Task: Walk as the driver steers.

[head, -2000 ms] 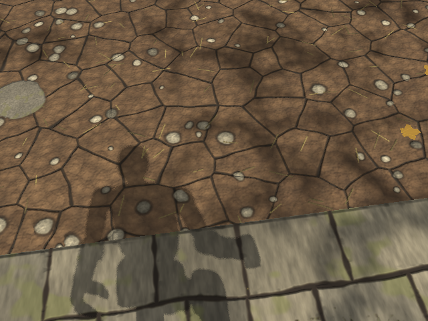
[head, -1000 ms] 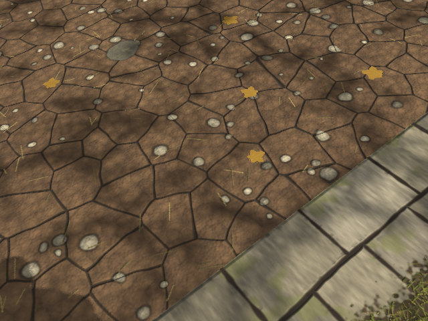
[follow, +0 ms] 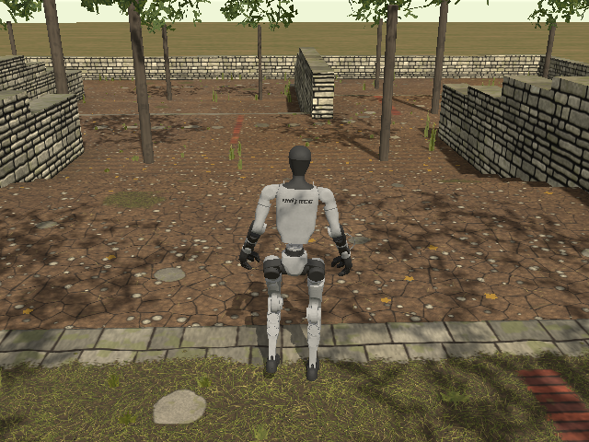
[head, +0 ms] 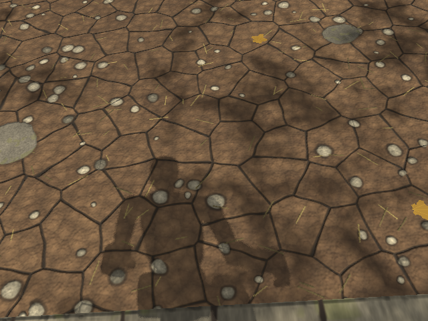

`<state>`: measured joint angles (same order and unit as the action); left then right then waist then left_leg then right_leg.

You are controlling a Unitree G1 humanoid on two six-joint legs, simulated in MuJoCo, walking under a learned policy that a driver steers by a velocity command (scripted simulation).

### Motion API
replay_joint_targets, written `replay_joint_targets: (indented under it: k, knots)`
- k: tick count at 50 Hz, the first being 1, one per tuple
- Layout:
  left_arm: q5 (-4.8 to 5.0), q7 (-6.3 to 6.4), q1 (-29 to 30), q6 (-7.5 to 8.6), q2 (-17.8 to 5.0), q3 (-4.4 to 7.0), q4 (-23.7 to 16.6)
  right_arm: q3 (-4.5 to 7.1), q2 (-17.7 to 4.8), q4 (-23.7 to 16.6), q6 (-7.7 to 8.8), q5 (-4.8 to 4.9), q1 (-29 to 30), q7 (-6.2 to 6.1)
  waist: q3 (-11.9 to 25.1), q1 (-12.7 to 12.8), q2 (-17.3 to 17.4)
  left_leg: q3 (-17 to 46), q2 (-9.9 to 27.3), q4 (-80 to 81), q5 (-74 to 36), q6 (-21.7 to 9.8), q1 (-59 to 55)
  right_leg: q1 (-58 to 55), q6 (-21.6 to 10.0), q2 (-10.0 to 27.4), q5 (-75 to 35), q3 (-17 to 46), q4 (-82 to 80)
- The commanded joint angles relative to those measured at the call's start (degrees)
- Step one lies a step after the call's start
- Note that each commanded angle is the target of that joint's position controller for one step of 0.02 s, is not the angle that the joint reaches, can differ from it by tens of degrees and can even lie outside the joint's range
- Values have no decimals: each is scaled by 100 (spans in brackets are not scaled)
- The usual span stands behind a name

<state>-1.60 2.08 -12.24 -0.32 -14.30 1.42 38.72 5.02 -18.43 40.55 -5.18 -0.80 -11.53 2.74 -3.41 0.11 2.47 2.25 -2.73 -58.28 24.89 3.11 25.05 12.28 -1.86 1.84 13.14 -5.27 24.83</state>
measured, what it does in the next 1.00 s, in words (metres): steps on the spot, turning left: left foot, then right foot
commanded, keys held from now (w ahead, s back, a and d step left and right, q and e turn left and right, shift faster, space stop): q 0.46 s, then no key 0.54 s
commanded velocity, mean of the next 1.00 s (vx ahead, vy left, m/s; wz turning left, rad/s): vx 0.00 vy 0.00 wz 0.40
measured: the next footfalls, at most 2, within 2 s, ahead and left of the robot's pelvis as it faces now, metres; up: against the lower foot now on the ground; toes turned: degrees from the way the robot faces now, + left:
left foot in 0.16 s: +0.01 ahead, +0.11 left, +0.00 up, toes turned +7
right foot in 0.70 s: +0.08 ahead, -0.06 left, +0.00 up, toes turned +24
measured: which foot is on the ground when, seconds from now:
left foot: up 0.00-0.14, down 0.16-0.70, up 0.72-0.96, down 0.98-1.00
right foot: down 0.00-0.16, up 0.18-0.68, down 0.70-1.00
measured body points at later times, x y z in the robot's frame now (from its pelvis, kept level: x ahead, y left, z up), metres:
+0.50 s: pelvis -0.01 +0.04 +0.00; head +0.02 +0.07 +0.45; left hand +0.03 +0.34 -0.12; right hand +0.17 -0.21 -0.10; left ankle -0.03 +0.11 -0.74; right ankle +0.05 -0.11 -0.69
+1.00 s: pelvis -0.01 +0.01 +0.00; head +0.02 +0.01 +0.44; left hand +0.01 +0.28 -0.12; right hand +0.18 -0.20 -0.14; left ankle -0.08 +0.11 -0.75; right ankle +0.04 -0.08 -0.74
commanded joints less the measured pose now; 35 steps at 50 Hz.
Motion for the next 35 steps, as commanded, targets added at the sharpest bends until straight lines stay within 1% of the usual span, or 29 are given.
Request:
replay_joint_targets:
  k: [1,4,5,6,7,8,9,10,11,12,13,14,15,16,18,21,23,27,29,31,32,33,34,35]
  knots:
    - [-14,-33,-277,44,-1019,321,-207,-2,-232,-561,49,30,341,37,556,215,-1257,-281,108,754,200,-50,241,-1036,-976,1418,-2572,837,-387]
    - [-28,-110,-197,24,-1149,381,-178,-24,-248,-635,76,88,327,27,616,194,-1419,-579,69,1513,255,-217,-431,-729,-889,1460,-2610,620,-202]
    - [-15,-127,-193,12,-1186,399,-160,-24,-257,-650,95,97,297,22,633,172,-1429,-637,55,1809,164,-275,-584,-694,-842,1489,-2573,589,-96]
    - [22,-136,-142,-7,-1215,413,-149,-29,-232,-633,125,85,188,13,650,70,-1363,-703,24,2298,-123,-349,-847,-592,-738,1470,-2456,491,100]
    - [85,-136,-72,-35,-1210,419,-135,-37,-204,-571,179,33,-13,-19,678,-106,-1183,-742,-44,3093,-737,-438,-1320,-326,-516,1377,-2087,279,464]
    - [79,-144,-272,-57,-1133,414,-68,-8,-368,-511,261,-53,-181,-86,728,-184,-629,-235,110,3807,-1328,-522,-1939,215,-161,1199,-1269,7,1095]
    - [-24,-178,-474,-116,-689,310,-232,102,-1002,-579,357,-106,-293,-154,725,-42,1033,1933,1709,4222,-2416,-845,-2674,1638,278,566,1462,-472,2639]
    - [-34,-81,91,-224,-643,240,-576,279,-1569,-609,368,-8,-645,-149,566,-397,1324,2950,2571,4030,-4045,-1817,-2161,2385,400,-154,2531,158,3405]
    - [-2,-65,233,-276,-806,275,-525,230,-1270,-505,362,43,-801,-158,493,-439,718,2526,2337,3917,-4320,-2059,-2200,2397,407,20,2291,578,3925]
    - [76,-93,193,-265,-808,286,-429,124,-959,-508,344,63,-447,-193,245,-226,570,2024,1951,3911,-4084,-1940,-1992,2397,389,83,1786,686,3984]
    - [90,-114,117,-217,-861,306,-321,66,-784,-556,319,46,-52,-226,166,-35,458,1655,1520,3949,-3794,-1673,-1893,2312,389,145,1315,751,3758]
    - [26,-131,24,-198,-945,342,-254,41,-706,-599,320,72,133,-274,246,22,561,1481,1288,3917,-3956,-1553,-1952,2226,414,105,1048,688,3733]
    - [-19,-158,-99,-196,-969,347,-161,18,-662,-582,324,75,106,-283,452,39,543,1388,1181,3856,-4312,-1528,-2033,2086,446,33,909,655,3813]
    - [-14,-180,-143,-209,-938,341,-128,22,-686,-544,336,80,16,-274,591,43,420,1378,1156,3821,-4396,-1522,-2090,2021,468,-18,844,654,3821]
    - [24,-188,-50,-248,-840,313,-143,54,-761,-475,363,77,-165,-260,627,-19,304,1512,1142,3841,-4088,-1533,-2161,2074,491,-57,782,677,3619]
    - [28,-154,168,-294,-793,290,-205,80,-803,-413,354,42,-365,-263,493,-141,427,1856,1128,3915,-3307,-1601,-2144,2184,497,-106,816,735,3127]
    - [28,-133,297,-286,-788,280,-245,99,-841,-390,343,10,-468,-265,461,-204,452,2099,1143,3904,-2966,-1655,-2086,2139,476,-154,874,788,2832]
    - [74,-108,346,-240,-725,232,-225,69,-789,-360,344,-53,-445,-269,531,-229,441,2199,1122,3772,-3058,-1646,-1789,1547,354,-243,949,738,2277]
    - [111,-90,330,-221,-714,211,-225,49,-766,-337,333,-77,-380,-264,546,-208,466,2272,1102,3684,-3284,-1593,-1596,1136,272,-314,1026,694,1967]
    - [151,-69,219,-194,-701,190,-203,28,-744,-304,316,-76,-276,-267,546,-143,488,2386,1074,3595,-3486,-1503,-1460,679,176,-377,1044,663,1459]
    - [158,-54,83,-173,-663,174,-161,10,-716,-282,307,-53,-197,-278,541,-46,459,2421,1019,3519,-3504,-1413,-1376,360,123,-398,855,647,974]
    - [139,-31,-123,-135,-590,149,-85,-25,-654,-267,301,-4,-85,-301,532,117,376,2398,891,3403,-3253,-1239,-1192,-130,63,-385,353,637,160]
    - [83,10,-224,-74,-608,135,-42,-83,-513,-252,320,37,-86,-328,537,169,182,2330,710,3274,-2545,-962,-868,-690,-3,-129,-220,880,-587]
    - [-29,57,-131,-7,-899,140,-120,-189,-145,-257,357,31,-345,-330,658,-11,-791,1766,254,2542,-1213,-641,-526,-1062,-197,989,-221,2038,-1122]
